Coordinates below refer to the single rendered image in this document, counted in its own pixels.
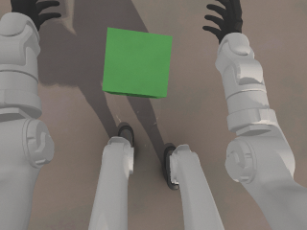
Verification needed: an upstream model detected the left robot hand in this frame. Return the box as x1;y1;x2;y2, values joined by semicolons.
11;0;61;31

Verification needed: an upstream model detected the right robot upper arm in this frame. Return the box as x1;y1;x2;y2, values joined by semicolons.
224;136;307;230

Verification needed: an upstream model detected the left robot shin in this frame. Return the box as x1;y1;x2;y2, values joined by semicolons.
102;136;130;161

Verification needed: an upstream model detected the robot left thigh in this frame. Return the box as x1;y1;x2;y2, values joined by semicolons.
88;142;134;230

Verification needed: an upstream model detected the carton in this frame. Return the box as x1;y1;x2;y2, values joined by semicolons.
102;27;173;99

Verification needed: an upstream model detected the robot left forearm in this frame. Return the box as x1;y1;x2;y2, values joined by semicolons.
0;11;42;123

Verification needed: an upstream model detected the robot right forearm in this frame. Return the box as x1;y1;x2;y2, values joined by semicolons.
215;33;295;161

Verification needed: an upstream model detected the left robot upper arm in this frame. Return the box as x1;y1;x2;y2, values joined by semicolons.
0;118;55;230

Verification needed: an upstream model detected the right robot hand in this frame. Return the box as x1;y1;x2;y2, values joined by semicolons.
202;0;243;45

